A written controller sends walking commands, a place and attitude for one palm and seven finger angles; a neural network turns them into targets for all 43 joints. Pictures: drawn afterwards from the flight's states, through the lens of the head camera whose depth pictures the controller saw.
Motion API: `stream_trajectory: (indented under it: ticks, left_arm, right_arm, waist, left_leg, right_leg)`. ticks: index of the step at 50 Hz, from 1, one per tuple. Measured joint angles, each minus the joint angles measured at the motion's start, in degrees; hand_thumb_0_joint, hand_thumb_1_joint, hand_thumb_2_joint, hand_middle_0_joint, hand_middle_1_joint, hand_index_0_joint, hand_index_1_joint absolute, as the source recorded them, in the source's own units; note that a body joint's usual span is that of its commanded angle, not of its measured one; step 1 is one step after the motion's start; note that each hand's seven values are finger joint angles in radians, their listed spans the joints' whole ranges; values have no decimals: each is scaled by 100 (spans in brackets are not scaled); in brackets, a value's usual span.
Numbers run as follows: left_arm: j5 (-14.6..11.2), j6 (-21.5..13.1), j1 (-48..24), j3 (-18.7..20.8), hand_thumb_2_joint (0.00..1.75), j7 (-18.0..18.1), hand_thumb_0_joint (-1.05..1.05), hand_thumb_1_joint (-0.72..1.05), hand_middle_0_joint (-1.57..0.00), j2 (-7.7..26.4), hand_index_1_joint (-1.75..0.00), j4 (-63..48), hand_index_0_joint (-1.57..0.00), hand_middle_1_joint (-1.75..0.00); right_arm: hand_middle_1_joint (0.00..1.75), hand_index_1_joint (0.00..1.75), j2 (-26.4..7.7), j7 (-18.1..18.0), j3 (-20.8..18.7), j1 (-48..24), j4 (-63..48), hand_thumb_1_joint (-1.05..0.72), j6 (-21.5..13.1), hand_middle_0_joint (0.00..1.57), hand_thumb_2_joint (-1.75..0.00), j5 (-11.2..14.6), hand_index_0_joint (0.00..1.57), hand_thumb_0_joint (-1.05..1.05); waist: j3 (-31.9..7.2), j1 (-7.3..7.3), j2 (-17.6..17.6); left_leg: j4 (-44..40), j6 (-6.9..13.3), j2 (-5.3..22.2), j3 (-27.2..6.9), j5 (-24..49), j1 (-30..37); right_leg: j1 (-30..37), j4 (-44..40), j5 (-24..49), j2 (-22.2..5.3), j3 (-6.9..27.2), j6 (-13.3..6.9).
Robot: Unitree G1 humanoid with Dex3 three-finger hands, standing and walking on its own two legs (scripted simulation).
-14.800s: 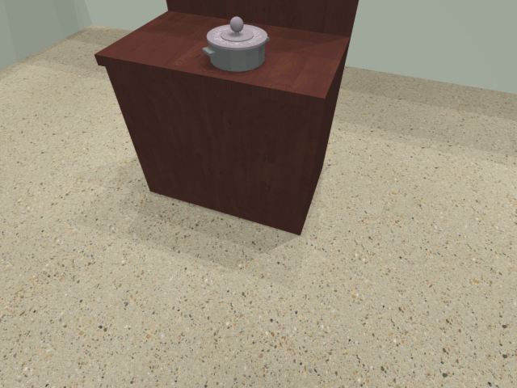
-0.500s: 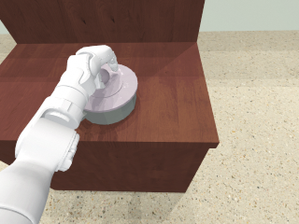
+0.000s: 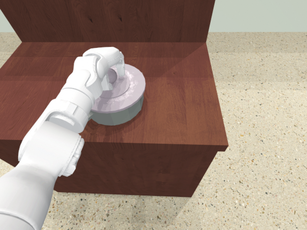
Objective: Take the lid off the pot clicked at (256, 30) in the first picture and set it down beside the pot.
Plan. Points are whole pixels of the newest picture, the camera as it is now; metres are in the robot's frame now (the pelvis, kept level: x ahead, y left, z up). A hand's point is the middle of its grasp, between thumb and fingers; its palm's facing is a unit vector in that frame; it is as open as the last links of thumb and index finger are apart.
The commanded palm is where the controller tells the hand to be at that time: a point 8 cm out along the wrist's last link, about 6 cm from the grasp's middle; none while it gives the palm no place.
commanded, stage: close the fingers and squeeze the knob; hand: left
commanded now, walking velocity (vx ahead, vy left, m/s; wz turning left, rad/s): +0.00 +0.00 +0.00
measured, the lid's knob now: (109, 76) +0.52 +0.10 +0.11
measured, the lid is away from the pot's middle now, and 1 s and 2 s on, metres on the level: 0.01 0.01 0.01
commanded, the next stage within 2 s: lift the lid straight up in 1.22 s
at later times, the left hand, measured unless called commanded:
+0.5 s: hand (104, 75) +0.49 +0.10 +0.13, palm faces -0.40 -0.06 -0.91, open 7.5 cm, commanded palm +0.50 +0.11 +0.19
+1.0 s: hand (102, 76) +0.49 +0.11 +0.13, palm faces -0.38 -0.05 -0.92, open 7.2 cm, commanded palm +0.50 +0.11 +0.19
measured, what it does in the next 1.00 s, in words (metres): stands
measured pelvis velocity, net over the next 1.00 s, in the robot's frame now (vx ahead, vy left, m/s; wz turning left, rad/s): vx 0.00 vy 0.00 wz -0.01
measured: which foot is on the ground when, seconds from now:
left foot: down 0.00-1.00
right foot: down 0.00-1.00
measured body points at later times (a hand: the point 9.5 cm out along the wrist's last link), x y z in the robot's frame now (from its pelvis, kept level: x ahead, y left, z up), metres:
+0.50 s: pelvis +0.00 +0.00 +0.00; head +0.05 -0.01 +0.45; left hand +0.51 +0.10 +0.19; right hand +0.02 -0.28 -0.14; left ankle +0.04 +0.09 -0.73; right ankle -0.06 -0.11 -0.73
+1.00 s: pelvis +0.00 +0.00 +0.00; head +0.05 -0.01 +0.45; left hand +0.50 +0.11 +0.19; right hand +0.04 -0.26 -0.14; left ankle +0.04 +0.09 -0.73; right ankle -0.06 -0.11 -0.73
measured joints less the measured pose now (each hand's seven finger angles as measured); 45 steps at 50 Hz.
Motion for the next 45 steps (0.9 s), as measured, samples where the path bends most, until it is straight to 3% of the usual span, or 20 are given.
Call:
stream_trajectory:
  ticks: [18,35,45]
  left_arm:
    - [16,3,-205,34,79,-49,-1,23,-63,75,-102,328,-63,-101]
    - [84,-128,-102,308,43,-3,-1,34,-72,187,-96,240,-72,-98]
    - [91,-46,-44,227,42,42,-1,35,-72,136,-96,156,-71,-97]
  right_arm:
    - [30,30,-56,-93,12,185,101,-91,-93,20,-90,2,20,0]
    - [30,30,-36,-86,21,190,2,-91,-88,20,-90,-6,20,1]
    - [30,30,21,-49,27,127,-40,-91,-45,20,-90,-6,20,0]
  waist:
    - [-37,-73,-38]
    - [-61,-112,-60]
    - [-65,-67,-16]
  left_leg:
    - [34,4,18,9,-4,-45]
    - [76,19,52,53,-49,-67]
    - [71,33,32,44,-38,-66]
  right_leg:
    - [-43,20,9,16,11,4]
    - [-48,-19,29,41,62,19]
    - [-39,-25,33,24,50,34]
